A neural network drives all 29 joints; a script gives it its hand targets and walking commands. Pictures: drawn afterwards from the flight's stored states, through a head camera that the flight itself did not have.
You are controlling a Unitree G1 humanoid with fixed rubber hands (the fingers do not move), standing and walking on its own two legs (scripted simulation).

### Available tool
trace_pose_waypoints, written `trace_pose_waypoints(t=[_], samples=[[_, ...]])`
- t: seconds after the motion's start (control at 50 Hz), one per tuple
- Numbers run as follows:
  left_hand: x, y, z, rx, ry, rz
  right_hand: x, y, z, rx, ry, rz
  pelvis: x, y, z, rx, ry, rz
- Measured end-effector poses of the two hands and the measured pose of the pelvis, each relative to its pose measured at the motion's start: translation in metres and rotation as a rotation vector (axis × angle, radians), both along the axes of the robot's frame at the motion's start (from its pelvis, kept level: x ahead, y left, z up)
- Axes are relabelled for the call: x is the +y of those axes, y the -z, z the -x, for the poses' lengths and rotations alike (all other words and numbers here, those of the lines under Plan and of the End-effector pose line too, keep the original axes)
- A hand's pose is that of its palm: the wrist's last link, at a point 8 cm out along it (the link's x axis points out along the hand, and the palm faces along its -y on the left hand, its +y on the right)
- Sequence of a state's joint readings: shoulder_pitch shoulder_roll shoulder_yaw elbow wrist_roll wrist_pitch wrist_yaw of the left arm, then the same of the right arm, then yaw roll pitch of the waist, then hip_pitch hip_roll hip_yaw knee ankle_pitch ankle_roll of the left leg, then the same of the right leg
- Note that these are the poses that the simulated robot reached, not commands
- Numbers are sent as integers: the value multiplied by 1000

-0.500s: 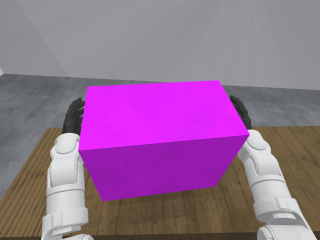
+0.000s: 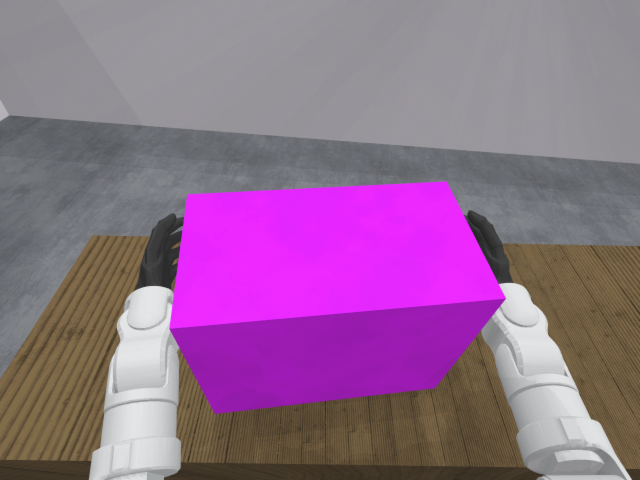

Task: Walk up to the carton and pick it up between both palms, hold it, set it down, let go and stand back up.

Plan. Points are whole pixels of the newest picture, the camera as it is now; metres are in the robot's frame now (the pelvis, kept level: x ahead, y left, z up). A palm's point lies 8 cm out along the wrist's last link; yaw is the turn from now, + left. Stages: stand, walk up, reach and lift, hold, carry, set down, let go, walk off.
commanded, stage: set down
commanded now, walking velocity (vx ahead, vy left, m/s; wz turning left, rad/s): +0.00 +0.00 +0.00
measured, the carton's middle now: (325, 302) +0.34 +0.02 +0.07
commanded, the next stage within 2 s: none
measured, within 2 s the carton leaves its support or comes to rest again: rests again in 1.78 s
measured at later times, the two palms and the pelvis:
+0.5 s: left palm (159, 303) +0.33 +0.23 +0.08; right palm (470, 292) +0.36 -0.17 +0.08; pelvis -0.01 +0.00 +0.00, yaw +1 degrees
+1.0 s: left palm (176, 314) +0.34 +0.22 +0.04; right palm (465, 290) +0.39 -0.18 +0.05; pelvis +0.00 +0.00 +0.00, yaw -1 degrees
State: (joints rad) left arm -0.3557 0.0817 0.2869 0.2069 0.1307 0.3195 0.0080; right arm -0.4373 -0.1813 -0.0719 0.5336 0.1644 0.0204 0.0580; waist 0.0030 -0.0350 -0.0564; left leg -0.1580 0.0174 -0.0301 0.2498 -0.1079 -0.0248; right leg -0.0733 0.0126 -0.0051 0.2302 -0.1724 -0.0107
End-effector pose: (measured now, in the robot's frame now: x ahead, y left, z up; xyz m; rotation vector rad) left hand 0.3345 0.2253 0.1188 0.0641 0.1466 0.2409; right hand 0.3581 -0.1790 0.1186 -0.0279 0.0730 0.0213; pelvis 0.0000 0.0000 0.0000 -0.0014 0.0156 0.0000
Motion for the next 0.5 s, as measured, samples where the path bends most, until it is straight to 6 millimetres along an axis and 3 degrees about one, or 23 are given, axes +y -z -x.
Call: trace_pose_waypoints(t=[0.28, 0.5], samples=[[16, 17, 10, 35, -44, 3, 17, 23, -5, 36, -40, 25, 1, 0, 8, -9, -16, 1], [8, 39, 5, 72, -41, 9, 9, 42, -5, 73, -29, 40, 1, 0, 12, 30, -12, 2]])
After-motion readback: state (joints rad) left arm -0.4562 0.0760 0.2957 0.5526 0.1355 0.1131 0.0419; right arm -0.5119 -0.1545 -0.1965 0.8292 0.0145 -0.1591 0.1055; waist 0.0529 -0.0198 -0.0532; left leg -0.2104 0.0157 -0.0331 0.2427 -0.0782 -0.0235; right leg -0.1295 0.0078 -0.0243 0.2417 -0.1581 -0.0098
